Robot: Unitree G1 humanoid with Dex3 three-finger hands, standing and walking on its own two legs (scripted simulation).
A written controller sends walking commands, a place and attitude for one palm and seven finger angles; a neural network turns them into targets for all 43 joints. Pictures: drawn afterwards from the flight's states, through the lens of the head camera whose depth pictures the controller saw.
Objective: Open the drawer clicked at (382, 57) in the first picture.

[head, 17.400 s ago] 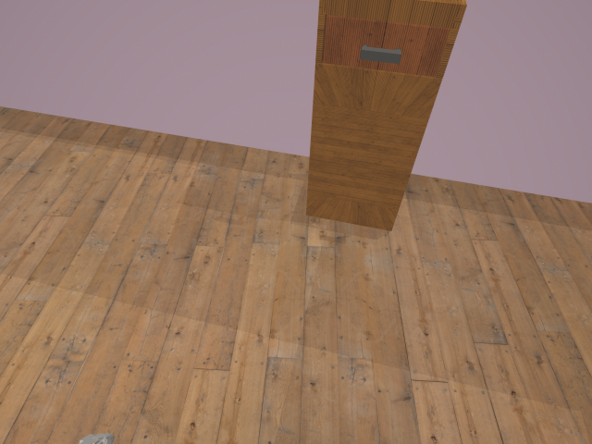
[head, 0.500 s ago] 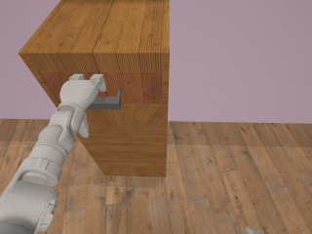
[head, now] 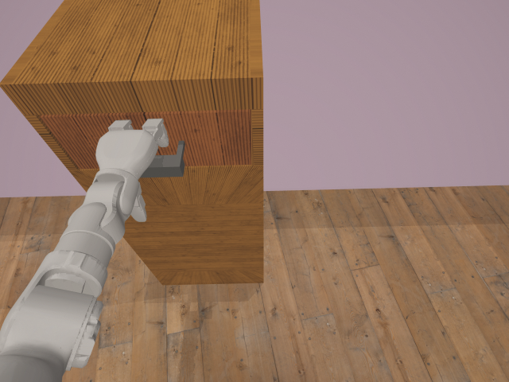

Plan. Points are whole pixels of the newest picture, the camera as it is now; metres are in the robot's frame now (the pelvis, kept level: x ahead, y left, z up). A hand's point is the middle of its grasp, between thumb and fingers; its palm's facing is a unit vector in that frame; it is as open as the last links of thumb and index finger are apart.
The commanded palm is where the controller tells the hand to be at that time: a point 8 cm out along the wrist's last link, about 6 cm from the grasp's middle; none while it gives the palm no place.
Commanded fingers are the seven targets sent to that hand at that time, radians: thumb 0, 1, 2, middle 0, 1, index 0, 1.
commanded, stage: lower the fingers behind the handle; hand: left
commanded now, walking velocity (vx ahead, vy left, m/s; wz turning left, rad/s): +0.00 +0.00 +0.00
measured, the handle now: (152, 156) +0.49 +0.20 +0.05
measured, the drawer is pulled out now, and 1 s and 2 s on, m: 0.00 0.00 0.00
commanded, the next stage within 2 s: lift the fingers back up to retry in 0.68 s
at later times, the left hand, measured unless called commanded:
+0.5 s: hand (141, 173) +0.45 +0.21 +0.05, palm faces -0.01 -0.01 -1.00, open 13.8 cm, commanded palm +0.42 +0.22 +0.09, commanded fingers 0.00 -0.50 0.30 -0.30 -1.20 -0.30 -1.20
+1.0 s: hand (140, 173) +0.44 +0.21 +0.06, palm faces -0.02 -0.02 -1.00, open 13.8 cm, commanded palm +0.42 +0.21 +0.12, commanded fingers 0.00 -0.50 0.30 -0.30 -1.20 -0.30 -1.20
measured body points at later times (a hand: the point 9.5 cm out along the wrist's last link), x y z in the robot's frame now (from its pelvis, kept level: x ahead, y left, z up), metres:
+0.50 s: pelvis -0.01 +0.00 +0.00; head +0.05 -0.02 +0.44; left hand +0.44 +0.21 +0.11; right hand +0.06 -0.27 -0.13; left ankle -0.05 +0.11 -0.73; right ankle +0.01 -0.11 -0.73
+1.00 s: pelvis -0.01 +0.00 +0.00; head +0.05 -0.02 +0.44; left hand +0.44 +0.21 +0.11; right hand +0.05 -0.27 -0.14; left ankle -0.05 +0.11 -0.73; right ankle +0.01 -0.11 -0.73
